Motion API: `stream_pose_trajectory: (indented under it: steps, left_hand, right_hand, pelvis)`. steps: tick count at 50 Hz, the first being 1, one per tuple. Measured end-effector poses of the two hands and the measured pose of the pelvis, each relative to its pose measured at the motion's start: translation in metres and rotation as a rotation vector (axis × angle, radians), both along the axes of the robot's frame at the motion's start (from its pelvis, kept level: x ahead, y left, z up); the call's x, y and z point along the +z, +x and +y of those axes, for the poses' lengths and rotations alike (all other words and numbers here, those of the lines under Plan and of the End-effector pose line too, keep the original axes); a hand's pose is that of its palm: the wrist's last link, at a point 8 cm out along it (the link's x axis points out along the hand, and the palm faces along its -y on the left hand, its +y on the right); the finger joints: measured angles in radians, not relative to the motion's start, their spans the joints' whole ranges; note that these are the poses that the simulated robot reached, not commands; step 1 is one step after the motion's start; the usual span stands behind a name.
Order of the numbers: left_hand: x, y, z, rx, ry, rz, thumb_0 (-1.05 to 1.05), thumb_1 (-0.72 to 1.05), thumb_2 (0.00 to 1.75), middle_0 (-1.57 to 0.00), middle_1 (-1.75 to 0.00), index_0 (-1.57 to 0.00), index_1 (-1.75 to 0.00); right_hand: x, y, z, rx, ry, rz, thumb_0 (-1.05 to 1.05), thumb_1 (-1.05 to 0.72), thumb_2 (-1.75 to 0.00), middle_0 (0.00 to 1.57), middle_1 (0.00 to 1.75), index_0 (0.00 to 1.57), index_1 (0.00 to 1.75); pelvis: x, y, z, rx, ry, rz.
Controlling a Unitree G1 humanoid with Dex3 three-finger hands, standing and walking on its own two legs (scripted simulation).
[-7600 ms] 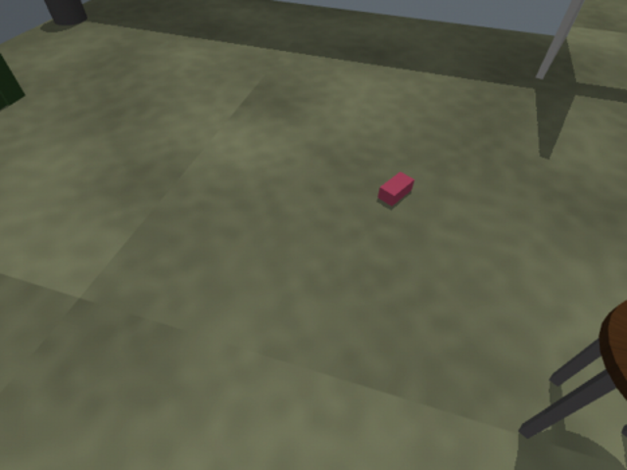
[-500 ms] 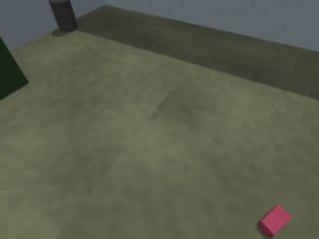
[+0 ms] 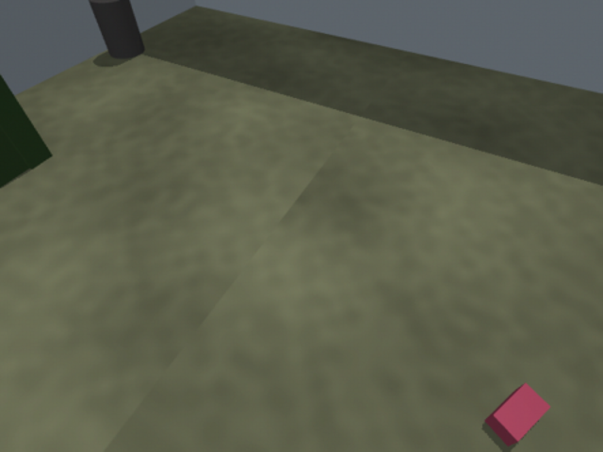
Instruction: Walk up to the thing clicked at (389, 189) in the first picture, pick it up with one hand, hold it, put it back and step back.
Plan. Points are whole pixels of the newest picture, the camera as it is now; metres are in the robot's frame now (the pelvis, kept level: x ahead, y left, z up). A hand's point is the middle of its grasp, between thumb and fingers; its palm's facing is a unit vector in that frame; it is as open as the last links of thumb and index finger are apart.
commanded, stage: stand
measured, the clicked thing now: (517, 413) +0.35 -0.65 -0.75
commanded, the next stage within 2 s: walk up in 0.20 s
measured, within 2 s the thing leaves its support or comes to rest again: neither
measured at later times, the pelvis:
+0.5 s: pelvis +0.04 +0.05 -0.01, yaw +2 degrees
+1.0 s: pelvis +0.25 +0.05 -0.02, yaw -4 degrees
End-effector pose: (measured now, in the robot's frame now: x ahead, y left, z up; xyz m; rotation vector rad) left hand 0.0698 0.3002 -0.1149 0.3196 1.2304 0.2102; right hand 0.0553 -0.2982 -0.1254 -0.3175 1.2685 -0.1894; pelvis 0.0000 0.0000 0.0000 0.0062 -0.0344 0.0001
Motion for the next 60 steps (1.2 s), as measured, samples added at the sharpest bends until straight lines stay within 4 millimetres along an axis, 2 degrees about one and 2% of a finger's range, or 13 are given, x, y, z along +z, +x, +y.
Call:
stream_pose_trajectory:
  steps: [14,17,21,24,26,29,34,38,43,49,54,57,60]
  left_hand:
    - [0.001,0.004,0.007,0.011,-0.023,-0.045,0.0,0.91,0.9,-0.2,-0.3,-0.2,-0.3]
    - [0.004,-0.001,0.022,0.04,-0.021,-0.073,0.0,0.9,0.9,-0.2,-0.3,-0.2,-0.3]
    - [0.002,-0.018,0.051,0.072,-0.005,-0.04,0.0,0.9,0.9,-0.2,-0.3,-0.2,-0.3]
    - [-0.008,-0.024,0.078,0.089,-0.004,0.017,0.0,0.9,0.9,-0.2,-0.3,-0.2,-0.3]
    - [-0.019,-0.016,0.097,0.081,0.003,0.049,0.01,0.9,0.9,-0.2,-0.3,-0.2,-0.3]
    - [-0.026,0.011,0.11,0.053,0.006,0.061,0.01,0.91,0.9,-0.2,-0.3,-0.2,-0.3]
    - [-0.014,0.071,0.111,0.0,-0.038,-0.026,0.01,0.91,0.9,-0.2,-0.3,-0.2,-0.3]
    - [-0.006,0.11,0.111,-0.038,-0.044,-0.027,0.01,0.91,0.9,-0.2,-0.3,-0.2,-0.3]
    - [0.0,0.163,0.105,-0.077,-0.021,0.001,0.01,0.91,0.9,-0.2,-0.3,-0.2,-0.3]
    - [-0.002,0.263,0.075,-0.147,0.01,-0.021,0.01,0.91,0.9,-0.2,-0.3,-0.2,-0.3]
    - [0.002,0.353,0.034,-0.174,0.009,-0.161,0.01,0.91,0.9,-0.2,-0.3,-0.2,-0.3]
    - [0.015,0.383,0.019,-0.144,-0.005,-0.228,0.0,0.91,0.9,-0.2,-0.3,-0.2,-0.3]
    - [0.023,0.4,0.015,-0.13,-0.001,-0.229,0.0,0.91,0.9,-0.2,-0.3,-0.2,-0.3]
  right_hand:
    - [0.006,0.01,-0.003,0.015,-0.002,-0.03,0.01,-0.9,-0.9,0.2,0.3,0.2,0.3]
    - [0.013,0.02,-0.005,0.047,-0.028,-0.02,0.01,-0.9,-0.9,0.2,0.3,0.2,0.3]
    - [0.024,0.048,0.001,0.085,-0.063,-0.046,0.01,-0.9,-0.9,0.2,0.3,0.2,0.3]
    - [0.032,0.071,0.012,0.087,-0.09,-0.106,0.01,-0.9,-0.9,0.2,0.3,0.2,0.3]
    - [0.034,0.079,0.02,0.07,-0.119,-0.157,0.01,-0.9,-0.9,0.2,0.3,0.2,0.3]
    - [0.037,0.072,0.03,0.012,-0.143,-0.173,0.0,-0.9,-0.9,0.2,0.3,0.2,0.3]
    - [0.042,0.064,0.049,-0.042,-0.118,-0.097,0.0,-0.9,-0.9,0.2,0.3,0.2,0.3]
    - [0.039,0.076,0.058,-0.063,-0.091,-0.08,0.01,-0.9,-0.9,0.2,0.3,0.2,0.3]
    - [0.027,0.105,0.058,-0.09,-0.052,-0.053,0.01,-0.9,-0.9,0.2,0.3,0.2,0.3]
    - [-0.002,0.155,0.04,-0.111,-0.017,-0.013,0.01,-0.9,-0.9,0.2,0.3,0.2,0.3]
    - [-0.021,0.215,0.022,-0.1,0.006,0.023,0.01,-0.9,-0.9,0.2,0.3,0.2,0.3]
    - [-0.013,0.263,0.016,-0.064,0.017,-0.008,0.01,-0.9,-0.9,0.2,0.3,0.2,0.3]
    - [-0.001,0.316,0.009,-0.042,0.015,-0.085,0.01,-0.9,-0.9,0.2,0.3,0.2,0.3]
  pelvis:
    - [-0.002,0.009,0.004,0.013,-0.012,0.009]
    - [-0.001,0.014,0.012,0.034,-0.009,0.011]
    - [-0.002,0.024,0.03,0.036,-0.024,-0.005]
    - [-0.008,0.039,0.048,0.03,-0.038,-0.013]
    - [-0.017,0.05,0.061,0.019,-0.032,-0.019]
    - [-0.019,0.065,0.072,0.006,-0.02,-0.024]
    - [-0.005,0.096,0.082,-0.005,-0.016,-0.034]
    - [-0.001,0.124,0.084,-0.023,-0.007,-0.029]
    - [-0.003,0.168,0.078,-0.048,0.009,-0.012]
    - [-0.019,0.235,0.057,-0.07,0.034,0.009]
    - [-0.027,0.288,0.034,-0.057,-0.002,0.002]
    - [-0.017,0.317,0.027,-0.055,0.02,-0.007]
    - [-0.008,0.346,0.023,-0.064,0.017,-0.01]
